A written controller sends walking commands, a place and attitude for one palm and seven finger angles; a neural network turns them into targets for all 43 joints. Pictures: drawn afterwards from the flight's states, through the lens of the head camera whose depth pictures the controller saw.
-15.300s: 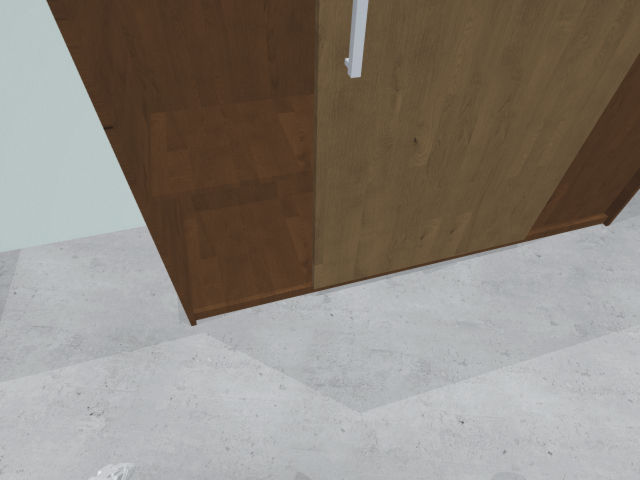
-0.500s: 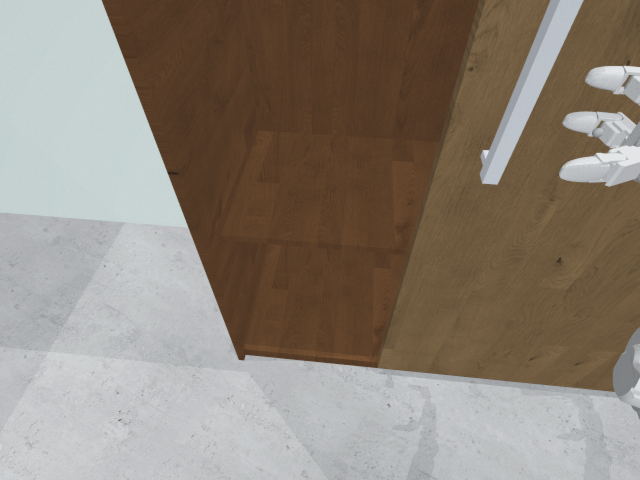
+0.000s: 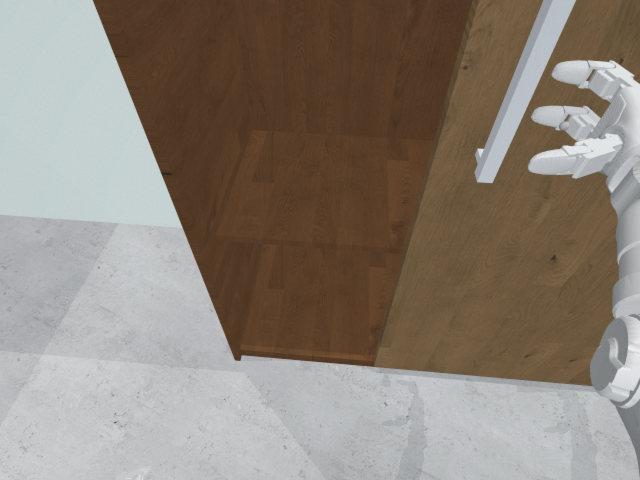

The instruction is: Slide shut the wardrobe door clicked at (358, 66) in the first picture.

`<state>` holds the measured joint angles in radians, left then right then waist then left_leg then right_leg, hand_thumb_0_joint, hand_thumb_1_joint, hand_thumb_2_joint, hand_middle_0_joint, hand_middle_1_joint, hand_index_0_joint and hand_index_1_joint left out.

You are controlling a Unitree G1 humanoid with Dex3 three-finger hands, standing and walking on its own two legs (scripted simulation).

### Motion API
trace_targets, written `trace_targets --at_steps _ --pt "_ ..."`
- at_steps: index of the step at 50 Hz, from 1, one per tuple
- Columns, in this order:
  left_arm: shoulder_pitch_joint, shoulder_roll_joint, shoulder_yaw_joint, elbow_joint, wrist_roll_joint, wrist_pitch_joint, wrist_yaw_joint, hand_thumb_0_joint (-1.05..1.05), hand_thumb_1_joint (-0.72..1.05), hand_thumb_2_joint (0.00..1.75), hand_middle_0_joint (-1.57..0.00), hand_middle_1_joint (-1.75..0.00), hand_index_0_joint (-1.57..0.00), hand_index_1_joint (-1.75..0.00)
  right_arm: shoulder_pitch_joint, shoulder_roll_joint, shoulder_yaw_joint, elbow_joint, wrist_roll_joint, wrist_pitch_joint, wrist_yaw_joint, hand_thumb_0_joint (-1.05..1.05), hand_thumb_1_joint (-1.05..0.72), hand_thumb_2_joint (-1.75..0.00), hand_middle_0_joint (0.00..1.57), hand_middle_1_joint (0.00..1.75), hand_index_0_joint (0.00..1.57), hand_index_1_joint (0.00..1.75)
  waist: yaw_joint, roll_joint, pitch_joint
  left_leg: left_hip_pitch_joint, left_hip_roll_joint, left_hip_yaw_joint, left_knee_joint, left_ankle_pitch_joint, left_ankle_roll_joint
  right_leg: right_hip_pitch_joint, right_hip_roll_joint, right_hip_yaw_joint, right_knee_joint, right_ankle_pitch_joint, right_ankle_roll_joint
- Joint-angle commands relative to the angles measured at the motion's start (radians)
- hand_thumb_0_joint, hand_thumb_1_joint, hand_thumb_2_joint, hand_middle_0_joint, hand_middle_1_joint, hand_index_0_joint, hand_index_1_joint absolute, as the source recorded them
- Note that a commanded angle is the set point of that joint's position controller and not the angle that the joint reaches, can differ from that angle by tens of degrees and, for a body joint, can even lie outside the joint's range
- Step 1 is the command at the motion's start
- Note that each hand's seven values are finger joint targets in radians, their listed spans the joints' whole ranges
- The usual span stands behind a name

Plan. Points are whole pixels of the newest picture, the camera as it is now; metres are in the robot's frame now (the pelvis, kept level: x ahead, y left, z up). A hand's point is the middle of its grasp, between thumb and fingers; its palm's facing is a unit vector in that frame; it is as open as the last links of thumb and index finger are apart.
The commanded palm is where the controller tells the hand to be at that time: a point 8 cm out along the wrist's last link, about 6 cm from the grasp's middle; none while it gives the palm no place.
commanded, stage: feel for the door with the fingertips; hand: right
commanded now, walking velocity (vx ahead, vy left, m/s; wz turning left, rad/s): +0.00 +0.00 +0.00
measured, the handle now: (521, 70) +0.55 -0.15 +0.26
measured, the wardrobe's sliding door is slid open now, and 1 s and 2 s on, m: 0.44 0.44 0.44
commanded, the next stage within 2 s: slide the fingers in behind the handle in 0.66 s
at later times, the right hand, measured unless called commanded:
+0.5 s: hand (552, 120) +0.49 -0.18 +0.23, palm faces -0.01 +1.00 -0.01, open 14.0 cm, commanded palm +0.48 -0.23 +0.22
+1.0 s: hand (547, 112) +0.51 -0.18 +0.23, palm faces -0.02 +1.00 +0.00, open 13.6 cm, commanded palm +0.49 -0.23 +0.22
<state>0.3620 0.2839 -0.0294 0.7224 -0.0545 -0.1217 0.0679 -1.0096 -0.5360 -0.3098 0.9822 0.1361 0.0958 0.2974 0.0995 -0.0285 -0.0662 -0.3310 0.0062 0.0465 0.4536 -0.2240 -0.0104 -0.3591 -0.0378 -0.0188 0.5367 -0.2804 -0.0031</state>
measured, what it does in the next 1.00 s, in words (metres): stands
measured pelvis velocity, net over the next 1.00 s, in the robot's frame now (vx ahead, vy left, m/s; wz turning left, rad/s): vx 0.00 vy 0.00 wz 0.02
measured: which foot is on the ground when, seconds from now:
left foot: down 0.00-1.00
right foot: down 0.00-1.00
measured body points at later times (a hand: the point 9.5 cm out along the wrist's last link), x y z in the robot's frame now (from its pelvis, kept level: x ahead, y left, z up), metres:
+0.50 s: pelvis +0.00 +0.01 +0.00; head +0.03 +0.00 +0.45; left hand +0.04 +0.28 -0.11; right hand +0.48 -0.24 +0.24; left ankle +0.00 +0.13 -0.74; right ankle -0.01 -0.11 -0.74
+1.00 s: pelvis +0.00 +0.00 +0.00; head +0.04 -0.01 +0.45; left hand -0.03 +0.27 -0.11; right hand +0.50 -0.24 +0.23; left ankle +0.00 +0.13 -0.74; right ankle -0.01 -0.11 -0.74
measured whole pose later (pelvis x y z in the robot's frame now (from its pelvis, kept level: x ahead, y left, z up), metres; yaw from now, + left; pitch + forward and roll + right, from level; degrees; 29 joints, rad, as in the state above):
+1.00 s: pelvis +0.00 +0.00 +0.00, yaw +1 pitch +9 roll +2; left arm 0.46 0.29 -0.02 0.75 -0.03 -0.12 0.05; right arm -1.14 -0.61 -0.35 1.17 0.08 0.02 0.27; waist 0.16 -0.03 -0.06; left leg -0.40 0.00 0.03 0.46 -0.21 -0.01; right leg -0.43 -0.05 -0.03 0.55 -0.28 0.00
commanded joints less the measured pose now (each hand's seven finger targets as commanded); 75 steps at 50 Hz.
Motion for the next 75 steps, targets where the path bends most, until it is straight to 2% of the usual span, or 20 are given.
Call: trace_targets --at_steps 1,3,6,10,18,22,26,31,35,37,38,42,45,51,62,64,65,68,70,75 --pt "0.033 0.162 0.057 -0.099 0.004 -0.025 0.007 0.00 0.90 0.90 -0.20 -0.30 -0.20 -0.30 -0.492 -0.225 -0.033 -0.193 0.001 -0.054 -0.031 0.00 0.50 -0.30 0.30 1.20 0.30 1.20 0.007 -0.009 -0.295 0.094 -0.038 -0.008 -0.026 0.298 0.029 0.161 0.029 0.031 -0.044 0.297 -0.019" --pt "0.030 0.159 0.060 -0.101 0.004 -0.025 0.006 0.00 0.90 0.90 -0.20 -0.30 -0.20 -0.30 -0.520 -0.221 -0.031 -0.224 -0.005 -0.063 -0.042 0.00 0.50 -0.30 0.30 1.20 0.30 1.20 0.008 -0.018 -0.297 0.092 -0.040 -0.011 -0.026 0.292 0.028 0.169 0.030 0.029 -0.043 0.288 -0.020" --pt "0.024 0.154 0.063 -0.113 0.006 -0.029 0.005 0.00 0.90 0.90 -0.20 -0.30 -0.20 -0.30 -0.510 -0.239 -0.058 -0.300 0.001 -0.083 -0.053 0.00 0.50 -0.30 0.30 1.20 0.30 1.20 -0.007 -0.030 -0.373 0.132 -0.043 -0.014 -0.021 0.338 0.031 0.217 0.027 0.030 -0.038 0.342 -0.020" --pt "0.028 0.157 0.059 -0.107 0.006 -0.020 0.008 0.00 0.90 0.90 -0.20 -0.30 -0.20 -0.30 -0.507 -0.282 -0.086 -0.264 -0.016 -0.073 -0.062 0.00 0.50 -0.30 0.30 1.20 0.30 1.20 -0.013 -0.029 -0.326 0.139 -0.043 -0.015 -0.026 0.326 0.030 0.173 0.031 0.018 -0.045 0.312 -0.023" --pt "0.041 0.157 0.064 -0.098 0.005 -0.021 0.012 0.00 0.90 0.90 -0.20 -0.30 -0.20 -0.30 -0.530 -0.238 -0.047 -0.219 -0.006 -0.068 -0.036 0.00 0.50 -0.30 0.30 1.20 0.30 1.20 0.011 -0.017 -0.318 0.119 -0.043 -0.017 -0.036 0.328 0.027 0.186 0.031 0.019 -0.045 0.302 -0.024" --pt "0.057 0.161 0.061 -0.072 0.005 -0.023 0.013 0.00 0.90 0.90 -0.20 -0.30 -0.20 -0.30 -0.595 -0.198 0.002 -0.132 -0.013 -0.064 -0.033 0.00 0.50 -0.30 0.30 1.20 0.30 1.20 0.042 -0.025 -0.249 0.055 -0.040 -0.016 -0.046 0.267 0.025 0.159 0.034 0.024 -0.047 0.244 -0.024" --pt "0.084 0.168 0.065 -0.061 0.016 -0.032 0.010 0.00 0.90 0.90 -0.20 -0.30 -0.20 -0.30 -0.674 -0.249 -0.025 -0.104 -0.027 -0.099 -0.044 0.00 0.50 -0.30 0.30 1.20 0.30 1.20 0.052 -0.028 -0.314 0.060 -0.036 -0.023 -0.038 0.262 0.024 0.162 0.037 0.030 -0.038 0.239 -0.023" --pt "0.115 0.176 0.065 -0.048 0.021 -0.037 0.008 0.00 0.90 0.90 -0.20 -0.30 -0.20 -0.30 -0.703 -0.283 -0.036 -0.028 -0.044 -0.133 -0.043 0.00 0.50 -0.30 0.30 1.20 0.30 1.20 0.067 -0.026 -0.313 0.048 -0.034 -0.029 -0.029 0.273 0.022 0.135 0.035 0.029 -0.027 0.236 -0.022" --pt "0.143 0.183 0.068 -0.053 0.025 -0.031 0.004 0.00 0.90 0.90 -0.20 -0.30 -0.20 -0.30 -0.678 -0.348 -0.076 -0.001 -0.066 -0.150 -0.038 0.00 0.50 -0.30 0.30 1.20 0.30 1.20 0.053 -0.024 -0.349 0.073 -0.035 -0.029 -0.017 0.298 0.024 0.116 0.034 0.030 -0.020 0.259 -0.020" --pt "0.149 0.181 0.069 -0.049 0.024 -0.031 0.003 0.00 0.90 0.90 -0.20 -0.30 -0.20 -0.30 -0.709 -0.316 -0.047 0.008 -0.065 -0.151 -0.034 0.00 0.50 -0.30 0.30 1.20 0.30 1.20 0.074 -0.041 -0.313 0.034 -0.036 -0.029 -0.026 0.273 0.021 0.114 0.030 0.031 -0.020 0.235 -0.018" --pt "0.157 0.186 0.070 -0.047 0.024 -0.029 0.003 0.00 0.90 0.90 -0.20 -0.30 -0.20 -0.30 -0.698 -0.342 -0.068 0.026 -0.067 -0.148 -0.036 0.00 0.50 -0.30 0.30 1.20 0.30 1.20 0.069 -0.030 -0.312 0.028 -0.038 -0.028 -0.027 0.250 0.021 0.104 0.029 0.033 -0.022 0.218 -0.019" --pt "0.165 0.180 0.072 -0.051 0.024 -0.030 0.000 0.00 0.90 0.90 -0.20 -0.30 -0.20 -0.30 -0.700 -0.297 -0.039 -0.014 -0.062 -0.151 -0.033 0.00 0.50 -0.30 0.30 1.20 0.30 1.20 0.066 -0.090 -0.346 0.017 -0.042 -0.019 -0.024 0.259 0.025 0.156 0.026 0.039 -0.019 0.261 -0.012" --pt "0.170 0.185 0.075 -0.049 0.024 -0.029 -0.001 0.00 0.90 0.90 -0.20 -0.30 -0.20 -0.30 -0.653 -0.304 -0.061 -0.021 -0.049 -0.148 -0.031 0.00 0.50 -0.30 0.30 1.20 0.30 1.20 0.054 -0.048 -0.345 0.030 -0.047 -0.015 -0.025 0.264 0.027 0.152 0.023 0.040 -0.023 0.273 -0.015" --pt "0.159 0.183 0.075 -0.054 0.022 -0.030 -0.002 0.00 0.90 0.90 -0.20 -0.30 -0.20 -0.30 -0.637 -0.303 -0.063 -0.061 -0.048 -0.136 -0.040 0.00 0.50 -0.30 0.30 1.20 0.30 1.20 0.045 -0.055 -0.337 0.035 -0.047 -0.013 -0.029 0.248 0.027 0.153 0.021 0.039 -0.033 0.261 -0.015" --pt "0.103 0.166 0.071 -0.073 0.015 -0.039 -0.004 0.00 0.90 0.90 -0.20 -0.30 -0.20 -0.30 -0.612 -0.215 -0.029 -0.191 -0.024 -0.110 -0.070 0.00 0.50 -0.30 0.30 1.20 0.30 1.20 0.033 -0.075 -0.337 0.037 -0.052 -0.006 -0.029 0.256 0.029 0.207 0.019 0.040 -0.037 0.295 -0.011" --pt "0.098 0.161 0.069 -0.069 0.017 -0.042 -0.007 0.00 0.90 0.90 -0.20 -0.30 -0.20 -0.30 -0.623 -0.175 -0.005 -0.189 -0.023 -0.103 -0.078 0.00 0.50 -0.30 0.30 1.20 0.30 1.20 0.038 -0.062 -0.318 0.033 -0.053 -0.002 -0.027 0.268 0.028 0.210 0.020 0.043 -0.038 0.310 -0.009" --pt "0.098 0.166 0.071 -0.069 0.016 -0.040 -0.007 0.00 0.90 0.90 -0.20 -0.30 -0.20 -0.30 -0.604 -0.215 -0.041 -0.200 -0.024 -0.104 -0.085 0.00 0.50 -0.30 0.30 1.20 0.30 1.20 0.025 -0.049 -0.342 0.055 -0.052 -0.006 -0.025 0.287 0.031 0.210 0.021 0.039 -0.031 0.327 -0.013" --pt "0.080 0.153 0.066 -0.075 0.015 -0.037 -0.009 0.00 0.90 0.90 -0.20 -0.30 -0.20 -0.30 -0.608 -0.159 0.001 -0.206 -0.028 -0.093 -0.094 0.00 0.50 -0.30 0.30 1.20 0.30 1.20 0.029 -0.061 -0.331 0.062 -0.049 -0.004 -0.022 0.309 0.029 0.209 0.025 0.035 -0.035 0.340 -0.010" --pt "0.076 0.158 0.067 -0.074 0.015 -0.031 -0.008 0.00 0.90 0.90 -0.20 -0.30 -0.20 -0.30 -0.587 -0.180 -0.022 -0.204 -0.027 -0.090 -0.102 0.00 0.50 -0.30 0.30 1.20 0.30 1.20 0.021 -0.030 -0.344 0.085 -0.049 -0.004 -0.018 0.327 0.031 0.210 0.025 0.033 -0.032 0.353 -0.013" --pt "0.044 0.148 0.067 -0.090 0.013 -0.021 -0.010 0.00 0.90 0.90 -0.20 -0.30 -0.20 -0.30 -0.533 -0.132 -0.004 -0.240 -0.018 -0.074 -0.109 0.00 0.50 -0.30 0.30 1.20 0.30 1.20 0.006 -0.013 -0.345 0.116 -0.047 -0.008 -0.017 0.368 0.030 0.212 0.028 0.021 -0.031 0.378 -0.019"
